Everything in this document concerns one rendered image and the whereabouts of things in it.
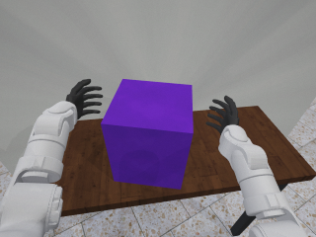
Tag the left robot upper arm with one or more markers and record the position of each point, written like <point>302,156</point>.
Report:
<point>31,209</point>

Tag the left robot hand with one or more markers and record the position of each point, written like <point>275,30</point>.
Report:
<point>77,97</point>

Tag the right robot upper arm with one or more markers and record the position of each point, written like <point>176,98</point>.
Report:
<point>284,228</point>

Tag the right robot forearm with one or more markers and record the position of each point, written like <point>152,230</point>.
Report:
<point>262,196</point>

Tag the right robot hand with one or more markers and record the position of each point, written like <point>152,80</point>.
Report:
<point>229,116</point>

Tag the left robot forearm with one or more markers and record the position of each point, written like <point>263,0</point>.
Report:
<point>42,160</point>

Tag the carton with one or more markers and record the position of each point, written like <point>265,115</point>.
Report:
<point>148,131</point>

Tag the table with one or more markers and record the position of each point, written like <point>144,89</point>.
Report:
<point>88,184</point>

